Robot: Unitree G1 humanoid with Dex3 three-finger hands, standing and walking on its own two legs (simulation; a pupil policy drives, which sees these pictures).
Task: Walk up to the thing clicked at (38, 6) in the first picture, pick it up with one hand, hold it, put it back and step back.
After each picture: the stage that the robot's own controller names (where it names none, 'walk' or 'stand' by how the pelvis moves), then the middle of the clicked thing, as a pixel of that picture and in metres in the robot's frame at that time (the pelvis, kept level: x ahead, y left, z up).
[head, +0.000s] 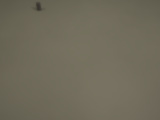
stand; (38, 6) +2.21 +0.60 -0.72
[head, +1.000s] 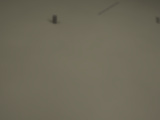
walk; (54, 19) +2.12 +0.25 -0.69
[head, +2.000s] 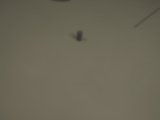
walk; (79, 35) +1.46 -0.04 -0.71
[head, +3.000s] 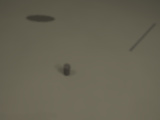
walk; (66, 69) +0.97 +0.07 -0.71
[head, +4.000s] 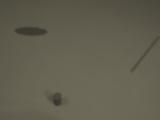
walk; (57, 99) +0.65 +0.13 -0.72
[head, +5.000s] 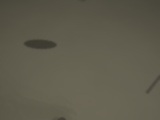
walk; out of the picture +0.46 +0.13 -0.71
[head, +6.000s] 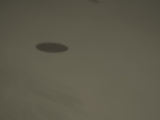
stand; out of the picture +0.38 +0.11 -0.72
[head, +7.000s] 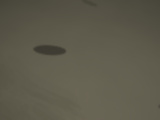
stand; out of the picture +0.38 +0.11 -0.72
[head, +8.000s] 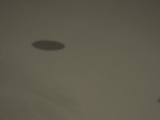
stand; out of the picture +0.39 +0.12 -0.72
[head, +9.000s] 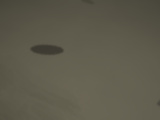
stand; out of the picture +0.37 +0.12 -0.73
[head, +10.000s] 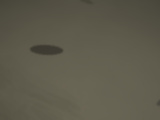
stand; out of the picture +0.36 +0.12 -0.73
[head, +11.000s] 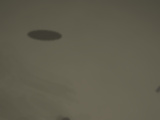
go down; out of the picture +0.38 +0.12 -0.71
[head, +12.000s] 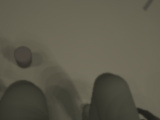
go down; (23, 58) +0.45 +0.18 -0.29
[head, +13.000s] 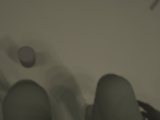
close in; (27, 57) +0.44 +0.19 -0.29
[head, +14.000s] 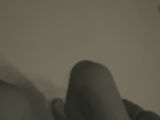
close in; out of the picture +0.43 +0.22 -0.22
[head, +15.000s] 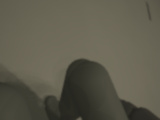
close; out of the picture +0.43 +0.23 -0.22
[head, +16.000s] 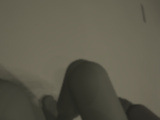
lift; out of the picture +0.39 +0.20 -0.23
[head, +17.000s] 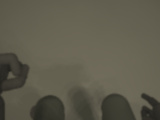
lift; (43, 112) +0.27 +0.20 -0.41
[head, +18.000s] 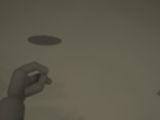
hold; out of the picture +0.27 +0.03 -0.70
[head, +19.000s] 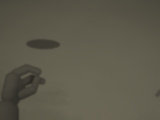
hold; out of the picture +0.33 +0.04 -0.71
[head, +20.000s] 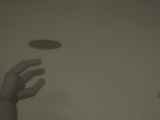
stand; out of the picture +0.39 +0.04 -0.70
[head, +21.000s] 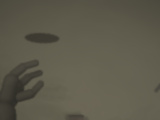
stand; (76, 119) +0.44 +0.04 -0.70
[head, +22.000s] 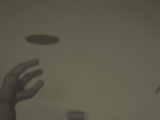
stand; (76, 115) +0.48 +0.04 -0.70
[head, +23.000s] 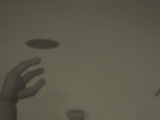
stand; (77, 114) +0.52 +0.03 -0.71
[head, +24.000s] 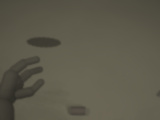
stand; (78, 110) +0.54 +0.03 -0.70
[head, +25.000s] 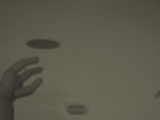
stand; (77, 109) +0.56 +0.03 -0.71
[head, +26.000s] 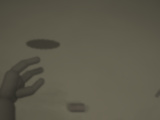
stand; (77, 107) +0.58 +0.03 -0.71
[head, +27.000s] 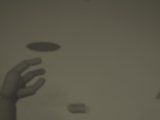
stand; (78, 108) +0.58 +0.03 -0.71
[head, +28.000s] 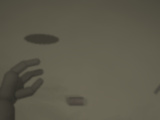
stand; (76, 101) +0.59 +0.03 -0.71
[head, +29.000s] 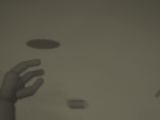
stand; (77, 104) +0.60 +0.03 -0.71
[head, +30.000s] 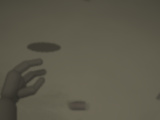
stand; (78, 105) +0.61 +0.03 -0.71
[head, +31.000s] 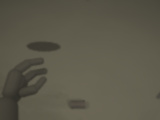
stand; (78, 104) +0.62 +0.03 -0.71
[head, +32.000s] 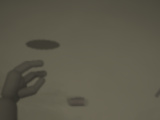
stand; (77, 101) +0.63 +0.03 -0.71
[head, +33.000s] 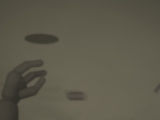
stand; (76, 95) +0.64 +0.03 -0.71
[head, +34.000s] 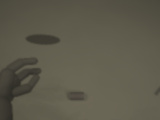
stand; (76, 96) +0.65 +0.02 -0.71
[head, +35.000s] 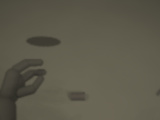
stand; (77, 96) +0.65 +0.02 -0.71
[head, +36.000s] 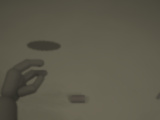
stand; (78, 98) +0.66 +0.02 -0.71
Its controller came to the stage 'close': yes
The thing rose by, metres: 0.17
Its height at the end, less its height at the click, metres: -0.02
